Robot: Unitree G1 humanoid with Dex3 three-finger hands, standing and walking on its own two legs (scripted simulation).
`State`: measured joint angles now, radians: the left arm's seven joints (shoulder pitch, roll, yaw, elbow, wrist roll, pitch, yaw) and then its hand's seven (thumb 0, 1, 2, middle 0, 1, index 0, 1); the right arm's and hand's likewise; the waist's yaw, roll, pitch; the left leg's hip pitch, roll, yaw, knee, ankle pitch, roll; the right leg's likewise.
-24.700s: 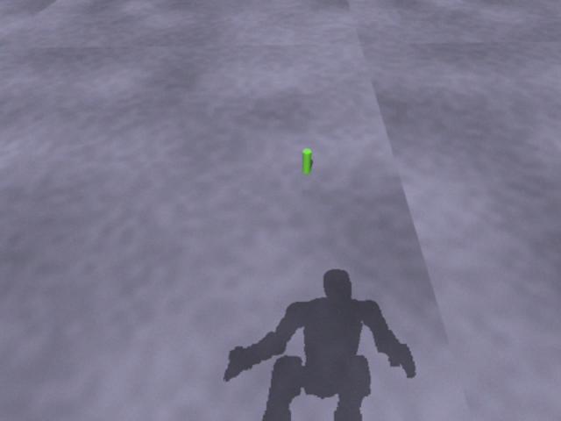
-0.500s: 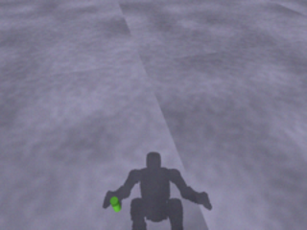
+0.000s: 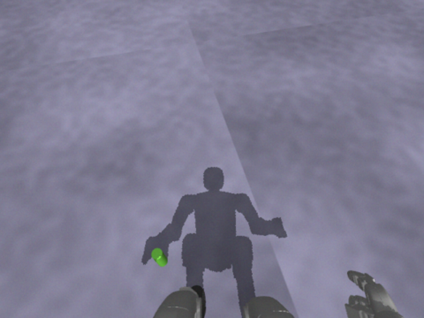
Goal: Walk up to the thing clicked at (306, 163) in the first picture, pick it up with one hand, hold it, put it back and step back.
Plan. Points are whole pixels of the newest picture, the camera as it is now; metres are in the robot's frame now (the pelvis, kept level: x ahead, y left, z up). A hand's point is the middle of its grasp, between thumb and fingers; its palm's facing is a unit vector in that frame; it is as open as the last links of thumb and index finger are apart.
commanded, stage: walk up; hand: left
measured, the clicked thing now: (159, 257) +0.37 +0.27 -0.68
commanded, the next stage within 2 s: stand in 1.38 s
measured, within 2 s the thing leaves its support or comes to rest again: neither
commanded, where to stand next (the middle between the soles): +0.04 +0.02 m, yaw +4 degrees
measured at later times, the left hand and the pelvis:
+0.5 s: hand out of the picture -0.04 +0.27 -0.11, palm faces +0.11 -0.89 -0.43, open 7.4 cm; pelvis -0.05 -0.01 +0.01, yaw +5 degrees
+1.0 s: hand out of the picture +0.06 +0.25 -0.14, palm faces +0.05 -0.93 -0.37, open 7.4 cm; pelvis -0.04 -0.01 +0.00, yaw +5 degrees
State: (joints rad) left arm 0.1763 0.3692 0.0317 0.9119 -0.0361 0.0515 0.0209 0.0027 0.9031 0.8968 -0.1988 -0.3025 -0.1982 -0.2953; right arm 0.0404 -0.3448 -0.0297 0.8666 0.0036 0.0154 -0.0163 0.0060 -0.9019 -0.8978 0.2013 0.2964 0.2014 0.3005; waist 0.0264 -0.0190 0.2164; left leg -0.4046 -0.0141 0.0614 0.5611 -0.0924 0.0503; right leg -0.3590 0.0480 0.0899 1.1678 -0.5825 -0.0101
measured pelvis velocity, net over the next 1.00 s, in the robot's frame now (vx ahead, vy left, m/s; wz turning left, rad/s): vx -0.04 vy -0.01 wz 0.08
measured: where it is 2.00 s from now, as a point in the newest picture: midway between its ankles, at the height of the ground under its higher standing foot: outside the picture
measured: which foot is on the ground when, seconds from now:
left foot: down 0.00-0.18, up 0.20-0.52, down 0.54-1.00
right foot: up 0.00-0.12, down 0.14-0.54, up 0.56-0.86, down 0.88-1.00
